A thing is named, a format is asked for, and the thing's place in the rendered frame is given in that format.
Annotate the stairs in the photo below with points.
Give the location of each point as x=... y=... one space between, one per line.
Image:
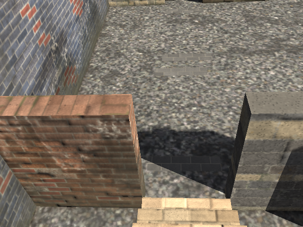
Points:
x=186 y=212

